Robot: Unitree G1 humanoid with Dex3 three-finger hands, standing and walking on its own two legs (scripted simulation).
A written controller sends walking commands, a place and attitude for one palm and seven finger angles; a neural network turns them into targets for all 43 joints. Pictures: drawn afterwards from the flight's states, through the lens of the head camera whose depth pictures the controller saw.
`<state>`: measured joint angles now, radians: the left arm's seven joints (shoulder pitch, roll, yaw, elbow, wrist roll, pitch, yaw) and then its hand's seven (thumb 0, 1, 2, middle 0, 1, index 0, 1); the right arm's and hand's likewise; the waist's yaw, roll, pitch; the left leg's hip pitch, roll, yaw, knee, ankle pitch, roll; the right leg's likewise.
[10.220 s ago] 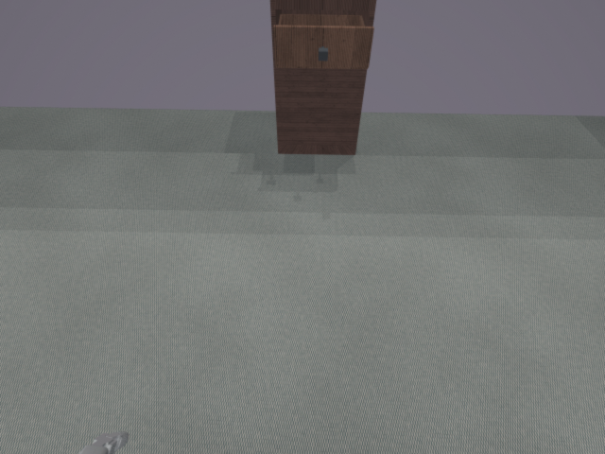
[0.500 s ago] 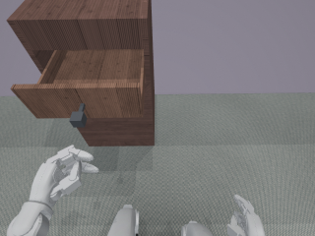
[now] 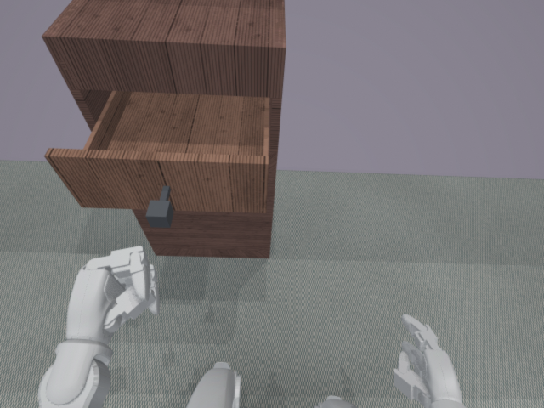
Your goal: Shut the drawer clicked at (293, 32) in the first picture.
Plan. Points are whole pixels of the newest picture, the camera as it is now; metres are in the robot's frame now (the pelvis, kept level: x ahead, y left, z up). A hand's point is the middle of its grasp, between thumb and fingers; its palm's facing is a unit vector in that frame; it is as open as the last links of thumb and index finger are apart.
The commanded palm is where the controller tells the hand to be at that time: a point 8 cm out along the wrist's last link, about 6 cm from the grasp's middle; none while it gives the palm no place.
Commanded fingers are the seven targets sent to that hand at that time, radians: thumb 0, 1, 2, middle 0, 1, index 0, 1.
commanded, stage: raise the hand and make a fist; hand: left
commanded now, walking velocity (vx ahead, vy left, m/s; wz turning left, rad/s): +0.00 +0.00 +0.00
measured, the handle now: (162, 205) +0.45 +0.24 -0.04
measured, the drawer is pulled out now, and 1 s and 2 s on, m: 0.19 0.19 0.19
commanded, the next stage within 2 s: bring the fist close to the handle in 0.62 s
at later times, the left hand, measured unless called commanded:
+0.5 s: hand (159, 295) +0.25 +0.17 +0.06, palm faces +0.02 -1.00 -0.05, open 3.3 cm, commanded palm +0.23 +0.23 +0.07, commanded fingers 0.00 0.90 0.90 -1.40 -1.60 -1.40 -1.60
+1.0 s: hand (163, 282) +0.27 +0.17 +0.04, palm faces +0.03 -1.00 -0.04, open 3.3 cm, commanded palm +0.25 +0.23 +0.04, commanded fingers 0.00 0.90 0.90 -1.40 -1.60 -1.40 -1.60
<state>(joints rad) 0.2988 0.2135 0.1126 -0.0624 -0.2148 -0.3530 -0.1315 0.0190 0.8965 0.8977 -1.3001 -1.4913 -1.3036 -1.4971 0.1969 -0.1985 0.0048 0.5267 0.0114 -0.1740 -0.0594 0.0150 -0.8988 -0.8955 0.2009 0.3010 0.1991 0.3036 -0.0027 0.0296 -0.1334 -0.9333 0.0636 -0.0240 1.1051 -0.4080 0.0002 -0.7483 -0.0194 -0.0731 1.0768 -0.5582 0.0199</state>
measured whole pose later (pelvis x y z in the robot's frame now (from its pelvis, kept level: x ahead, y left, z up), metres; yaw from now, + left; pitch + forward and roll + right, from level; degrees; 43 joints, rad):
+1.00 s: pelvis +0.00 -0.03 -0.01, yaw +0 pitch +15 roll -2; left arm 0.14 0.24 0.21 0.21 -0.27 -0.40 -0.27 0.02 0.90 0.90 -1.40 -1.60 -1.40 -1.60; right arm 0.23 -0.24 0.00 0.57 0.01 -0.15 -0.07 0.01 -0.90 -0.90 0.20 0.30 0.20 0.30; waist 0.00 0.04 -0.14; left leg -0.97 0.09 -0.04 1.13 -0.42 -0.04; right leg -0.81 0.00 -0.08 1.14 -0.59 -0.02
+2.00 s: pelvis -0.01 -0.01 -0.06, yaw -3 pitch +24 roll -3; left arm -0.18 0.27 0.25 0.45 -0.20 -0.45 -0.17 0.02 0.90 0.90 -1.40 -1.60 -1.40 -1.60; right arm 0.23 -0.24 0.00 0.59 0.00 -0.02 -0.03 0.01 -0.90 -0.90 0.20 0.30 0.20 0.30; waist -0.03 0.03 -0.19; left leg -1.29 0.09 -0.02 1.35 -0.48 -0.01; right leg -1.12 0.00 -0.04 1.35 -0.64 0.01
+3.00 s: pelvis -0.02 -0.01 -0.07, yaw -3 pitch +25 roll -4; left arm -0.57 0.38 0.36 0.89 -0.15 -0.50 -0.24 0.02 0.90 0.90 -1.48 -1.60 -1.40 -1.60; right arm 0.25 -0.25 0.01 0.67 -0.01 -0.02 -0.06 0.01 -0.90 -0.89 0.20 0.30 0.20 0.30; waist -0.08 0.03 -0.18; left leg -1.37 0.10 -0.06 1.41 -0.47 -0.02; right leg -1.19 0.02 -0.07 1.41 -0.64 0.00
